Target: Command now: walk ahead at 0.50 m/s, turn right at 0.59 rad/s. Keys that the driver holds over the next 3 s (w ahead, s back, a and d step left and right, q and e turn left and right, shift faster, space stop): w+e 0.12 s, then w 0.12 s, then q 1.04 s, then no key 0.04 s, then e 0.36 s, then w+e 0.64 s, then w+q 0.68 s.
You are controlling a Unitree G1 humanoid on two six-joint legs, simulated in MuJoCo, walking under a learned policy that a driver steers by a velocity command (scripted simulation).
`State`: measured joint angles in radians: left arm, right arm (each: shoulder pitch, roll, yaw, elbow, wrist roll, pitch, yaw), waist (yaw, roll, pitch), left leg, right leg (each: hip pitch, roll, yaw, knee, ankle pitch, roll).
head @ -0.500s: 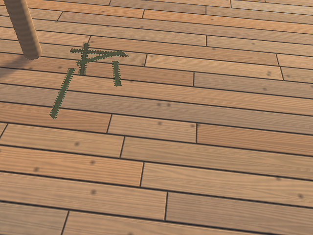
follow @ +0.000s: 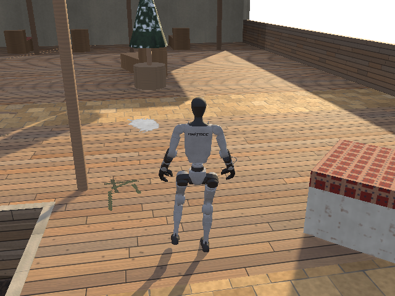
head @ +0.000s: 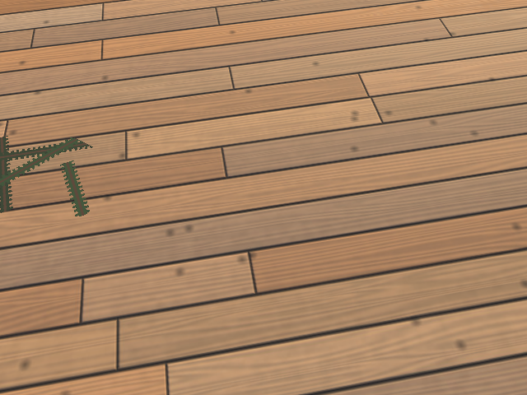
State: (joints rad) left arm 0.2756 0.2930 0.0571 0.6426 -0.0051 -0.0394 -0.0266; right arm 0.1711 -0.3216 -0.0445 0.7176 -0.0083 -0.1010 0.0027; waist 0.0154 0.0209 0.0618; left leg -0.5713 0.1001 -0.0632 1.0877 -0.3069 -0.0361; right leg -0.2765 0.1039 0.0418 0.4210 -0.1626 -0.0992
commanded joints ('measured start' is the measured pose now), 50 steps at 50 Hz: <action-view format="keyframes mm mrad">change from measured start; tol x32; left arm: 1 -42 158 46 -67 -1 -25 21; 16 272 55 4 36 -4 -11 45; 50 -154 159 50 0 19 39 65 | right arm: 1 25 -78 -22 -53 -12 7 -7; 50 -11 -68 -46 -128 29 157 -10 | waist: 1 -33 -68 -81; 13 -17 -145 -67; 16 -34 318 -397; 50 12 -188 -145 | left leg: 1 -39 1 8 -117 119 -40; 13 235 -90 33 -633 273 63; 16 860 290 -619 -696 496 363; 24 423 79 -212 -738 887 281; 36 351 -6 -381 -653 330 184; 39 6 -205 -81 -159 -373 20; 50 77 -66 47 -185 -86 -76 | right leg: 1 28 -239 247 -199 249 -196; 14 142 -176 245 221 281 -20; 17 -386 -38 143 874 -448 120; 34 -80 -53 63 157 -110 167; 39 244 -520 466 -85 498 -163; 50 205 -381 52 -89 411 -134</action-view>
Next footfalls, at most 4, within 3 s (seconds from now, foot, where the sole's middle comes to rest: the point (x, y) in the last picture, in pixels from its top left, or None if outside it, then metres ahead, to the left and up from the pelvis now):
0.28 left None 0.35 0.14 -0.78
0.74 right None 0.39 -0.08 -0.78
1.16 left None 0.32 0.18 -0.78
1.58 right None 0.41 -0.04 -0.78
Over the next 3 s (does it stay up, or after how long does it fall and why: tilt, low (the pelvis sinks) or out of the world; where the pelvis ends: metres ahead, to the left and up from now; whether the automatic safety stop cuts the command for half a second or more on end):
stays up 0.92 0.05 0.00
